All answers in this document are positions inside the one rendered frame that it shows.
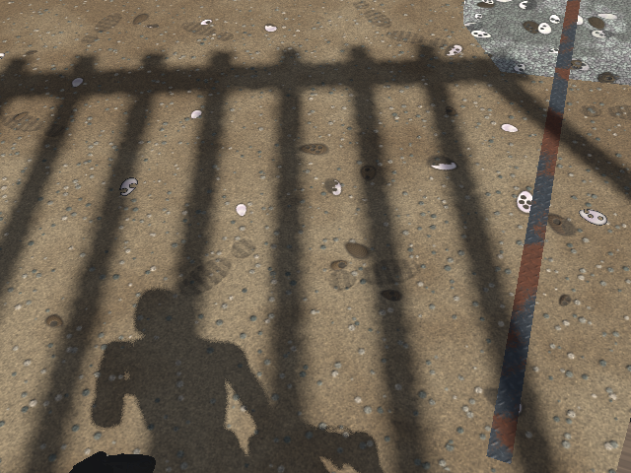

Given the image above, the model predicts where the robot left hand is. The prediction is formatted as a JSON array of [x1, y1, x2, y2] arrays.
[[69, 451, 156, 473]]

